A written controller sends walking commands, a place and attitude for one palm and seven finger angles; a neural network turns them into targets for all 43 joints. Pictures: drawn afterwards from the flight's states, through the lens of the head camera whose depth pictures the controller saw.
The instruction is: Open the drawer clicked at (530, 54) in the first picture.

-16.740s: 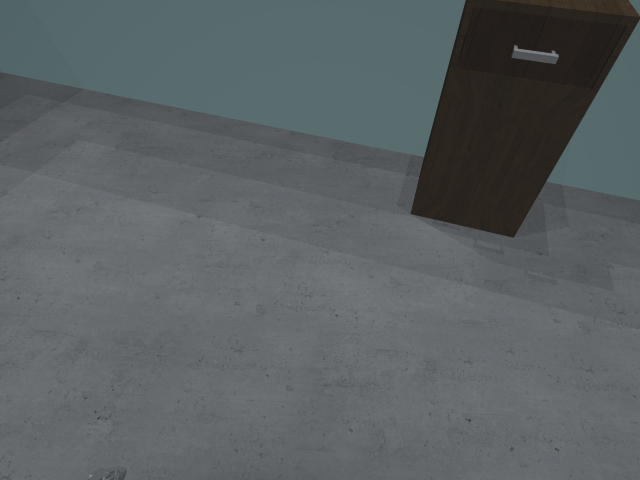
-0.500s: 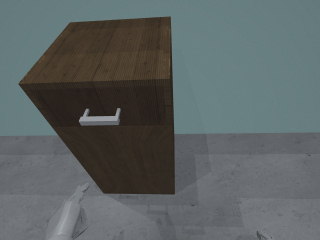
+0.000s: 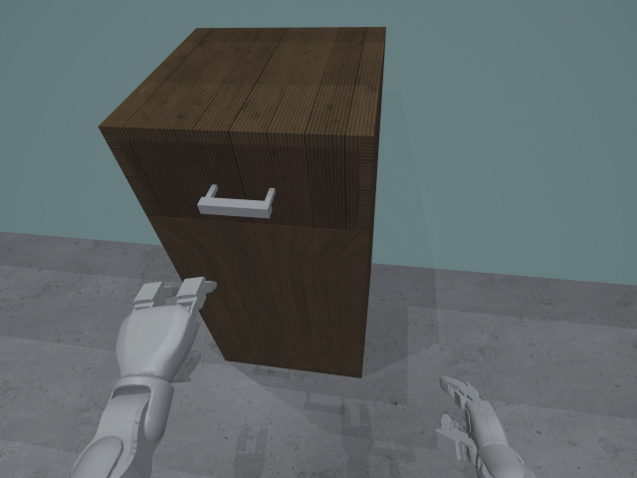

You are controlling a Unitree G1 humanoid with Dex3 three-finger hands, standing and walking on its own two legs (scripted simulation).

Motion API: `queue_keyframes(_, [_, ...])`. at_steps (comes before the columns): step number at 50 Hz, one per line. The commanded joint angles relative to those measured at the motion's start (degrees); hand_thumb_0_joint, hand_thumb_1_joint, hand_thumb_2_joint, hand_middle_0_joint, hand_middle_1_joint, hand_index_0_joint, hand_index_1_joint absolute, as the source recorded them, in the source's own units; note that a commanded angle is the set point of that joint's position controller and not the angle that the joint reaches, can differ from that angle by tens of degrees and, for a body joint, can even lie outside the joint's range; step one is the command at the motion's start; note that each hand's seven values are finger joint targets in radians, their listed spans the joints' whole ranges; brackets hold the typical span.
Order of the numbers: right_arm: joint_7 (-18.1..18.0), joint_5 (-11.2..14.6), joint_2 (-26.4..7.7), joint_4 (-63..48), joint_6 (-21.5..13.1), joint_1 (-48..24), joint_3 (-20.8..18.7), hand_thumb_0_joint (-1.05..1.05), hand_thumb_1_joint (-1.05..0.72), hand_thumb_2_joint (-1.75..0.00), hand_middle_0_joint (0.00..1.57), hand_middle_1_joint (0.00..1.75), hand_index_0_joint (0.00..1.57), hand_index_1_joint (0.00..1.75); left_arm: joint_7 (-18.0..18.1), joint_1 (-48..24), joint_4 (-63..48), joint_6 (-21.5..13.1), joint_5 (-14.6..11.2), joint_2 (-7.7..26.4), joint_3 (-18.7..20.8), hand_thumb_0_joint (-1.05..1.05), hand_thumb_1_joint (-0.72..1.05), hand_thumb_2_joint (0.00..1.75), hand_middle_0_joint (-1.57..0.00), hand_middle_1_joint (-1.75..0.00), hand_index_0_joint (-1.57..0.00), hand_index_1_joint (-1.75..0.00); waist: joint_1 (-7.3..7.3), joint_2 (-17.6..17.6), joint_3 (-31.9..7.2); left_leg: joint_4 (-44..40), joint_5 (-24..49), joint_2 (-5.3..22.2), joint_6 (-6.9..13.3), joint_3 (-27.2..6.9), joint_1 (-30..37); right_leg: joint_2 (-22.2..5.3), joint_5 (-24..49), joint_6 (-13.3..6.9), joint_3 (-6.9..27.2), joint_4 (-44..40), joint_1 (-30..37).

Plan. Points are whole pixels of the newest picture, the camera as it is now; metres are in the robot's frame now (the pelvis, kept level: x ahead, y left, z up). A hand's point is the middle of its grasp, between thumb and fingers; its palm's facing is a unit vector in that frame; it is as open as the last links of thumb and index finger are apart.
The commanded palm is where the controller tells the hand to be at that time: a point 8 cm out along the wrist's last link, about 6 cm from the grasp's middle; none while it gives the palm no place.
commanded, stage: raise the hand with hooked fingers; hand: left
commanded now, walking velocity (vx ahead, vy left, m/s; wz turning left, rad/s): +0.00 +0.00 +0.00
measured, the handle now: (238, 199) +0.54 +0.22 +0.03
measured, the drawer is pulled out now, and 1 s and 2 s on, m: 0.00 0.00 0.00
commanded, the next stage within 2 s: move the hooked fingers above the handle in 1.20 s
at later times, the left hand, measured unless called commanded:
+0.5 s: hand (164, 278) +0.31 +0.24 +0.10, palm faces +0.10 -0.10 -0.99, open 13.1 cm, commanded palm +0.28 +0.25 +0.15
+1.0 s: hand (138, 231) +0.35 +0.27 +0.15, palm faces +0.02 -0.07 -1.00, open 13.9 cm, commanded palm +0.31 +0.27 +0.20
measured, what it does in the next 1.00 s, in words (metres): stands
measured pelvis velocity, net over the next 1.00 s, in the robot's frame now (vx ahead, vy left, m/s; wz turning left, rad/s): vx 0.03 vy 0.03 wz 0.00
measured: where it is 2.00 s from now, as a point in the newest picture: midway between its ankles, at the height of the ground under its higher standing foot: outside the picture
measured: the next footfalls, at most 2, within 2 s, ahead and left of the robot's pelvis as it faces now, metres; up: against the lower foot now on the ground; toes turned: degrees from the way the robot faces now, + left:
none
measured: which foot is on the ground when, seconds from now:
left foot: down 0.00-1.00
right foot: down 0.00-1.00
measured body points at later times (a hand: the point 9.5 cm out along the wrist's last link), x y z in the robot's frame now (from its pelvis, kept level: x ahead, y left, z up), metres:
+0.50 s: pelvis +0.03 +0.03 +0.02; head +0.03 -0.01 +0.47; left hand +0.30 +0.24 +0.15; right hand +0.22 -0.21 -0.08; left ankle +0.02 +0.12 -0.71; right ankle +0.03 -0.07 -0.71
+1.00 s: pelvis +0.03 +0.03 +0.03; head +0.05 -0.01 +0.48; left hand +0.34 +0.27 +0.20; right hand +0.23 -0.19 -0.09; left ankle +0.02 +0.12 -0.71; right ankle +0.03 -0.07 -0.71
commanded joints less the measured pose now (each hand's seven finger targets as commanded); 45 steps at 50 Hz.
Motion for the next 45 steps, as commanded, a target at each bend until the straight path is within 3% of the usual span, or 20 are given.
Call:
queue_keyframes(1, [-0.96,0.27,-7.78,-8.82,-2.32,-6.71,-3.07,0.0,-0.9,-0.9,0.2,0.3,0.2,0.3,-2.3,-4.4,-11.58,-1.5,0.04,9.07,5.97,0.0,0.06,0.54,-0.26,-0.84,-0.26,-0.84,0.34,-5.26,-7.59,-8.71,5.0,-2.67,1.72,-1.61,2.92,-1.19,4.29,1.64,10.58,-13.42,10.45])
queue_keyframes(4, [-0.92,0.37,-7.94,-8.8,-2.34,-6.62,-3.26,0.0,-0.9,-0.9,0.2,0.3,0.2,0.3,-2.29,-5.02,-13.59,-2.24,0.11,11.29,9.11,0.0,-0.01,0.51,-0.27,-0.88,-0.27,-0.88,1.1,-5.13,-6.8,-10.47,5.74,-2.56,1.68,-1.54,3.22,-1.18,4.52,1.55,10.74,-14.18,12.32])
queue_keyframes(8, [-1.02,0.59,-8.41,-8.53,-2.77,-6.18,-4.19,0.0,-0.9,-0.9,0.2,0.3,0.2,0.3,-0.84,-8.48,-17.54,-3.02,-0.36,12.42,10.75,0.0,-0.1,0.47,-0.27,-0.94,-0.27,-0.94,0.92,-3.45,-9.38,-11.57,8.29,-2.51,1.89,-1.73,6.27,-1.02,7.67,1.38,10.02,-14.23,14.1])
queue_keyframes(12, [-1.02,1.1,-9.19,-7.32,-3.19,-5.45,-5.03,0.0,-0.9,-0.9,0.2,0.3,0.2,0.3,-0.45,-10.98,-19.07,-2.88,-1.35,12.06,9.66,0.0,-0.2,0.43,-0.28,-1.0,-0.28,-1.0,0.07,-1.11,-10.83,-12.23,11.14,-2.23,1.98,-1.75,10.06,-0.82,11.1,1.31,8.72,-14.11,13.76])
queue_keyframes(14, [-1.01,1.31,-9.48,-7.03,-3.19,-5.46,-5.19,0.0,-0.9,-0.9,0.2,0.3,0.2,0.3,-1.2,-12.6,-19.38,-2.23,-1.76,11.93,8.94,0.0,-0.24,0.41,-0.28,-1.03,-0.28,-1.03,-0.19,-1.91,-10.34,-12.84,11.71,-2.06,1.89,-1.93,10.96,-0.78,11.12,1.44,8.04,-14.36,13.57])
queue_keyframes(18, [-0.96,1.98,-10.06,-6.78,-2.68,-5.94,-5.2,0.0,-0.9,-0.9,0.2,0.3,0.2,0.3,-3.93,-14.55,-18.95,-0.65,-2.49,12.71,8.65,0.0,-0.34,0.37,-0.29,-1.1,-0.29,-1.1,-0.2,-2.55,-8.65,-14.5,14.02,-1.75,1.66,-2.37,12.51,-0.42,12.84,1.48,6.75,-15.04,14.25])
queue_keyframes(21, [-0.88,1.94,-10.17,-6.69,-2.14,-5.96,-4.96,0.0,-0.9,-0.9,0.2,0.3,0.2,0.3,-5.86,-16.85,-20.82,-0.1,-2.4,14.58,9.14,0.0,-0.41,0.34,-0.29,-1.14,-0.29,-1.14,0.22,-1.18,-10.09,-15.46,16.75,-1.63,1.46,-2.38,14.67,-0.4,15.24,1.46,6.27,-15.32,16.31])
queue_keyframes(28, [-0.63,2.63,-10.26,-6.33,-0.08,-6.85,-3.9,0.0,-0.9,-0.9,0.2,0.3,0.2,0.3,-11.06,-22.55,-19.19,1.85,-3.48,17.66,10.79,0.0,-0.5,0.3,-0.3,-1.2,-0.3,-1.2,0.0,-1.71,-8.79,-17.37,21.36,-1.33,0.99,-2.44,16.69,0.16,19.35,1.55,5.67,-17.06,19.02])
queue_keyframes(40, [-0.82,2.93,-10.71,-5.75,1.0,-6.03,-3.13,0.0,-0.9,-0.9,0.2,0.3,0.2,0.3,-19.41,-34.18,-18.24,-1.1,-7.32,23.84,13.27,0.0,-0.5,0.3,-0.3,-1.2,-0.3,-1.2,-0.78,-0.01,-10.58,-18.5,26.0,-1.38,0.96,-3.32,19.55,-0.11,22.49,1.79,4.35,-19.27,21.86])
queue_keyframes(43, [-0.23,3.24,-11.07,-6.42,1.12,-5.5,-3.45,0.0,-0.9,-0.9,0.2,0.3,0.2,0.3,-20.87,-28.37,-16.1,-1.9,-8.67,21.93,13.11,0.0,-0.5,0.3,-0.3,-1.2,-0.3,-1.2,-0.16,-0.78,-9.89,-18.61,27.39,-1.24,0.79,-3.44,18.8,0.14,23.18,1.72,4.17,-19.36,21.91])
queue_keyframes(45, [0.11,3.08,-11.46,-6.36,1.35,-4.62,-3.72,0.0,-0.9,-0.9,0.2,0.3,0.2,0.3,-21.56,-26.97,-16.4,-2.59,-9.29,21.96,13.32,0.0,-0.5,0.3,-0.3,-1.2,-0.3,-1.2,-0.12,-3.57,-9.55,-18.69,27.41,-1.21,0.97,-3.03,18.01,-0.12,24.14,2.02,3.87,-19.3,22.0])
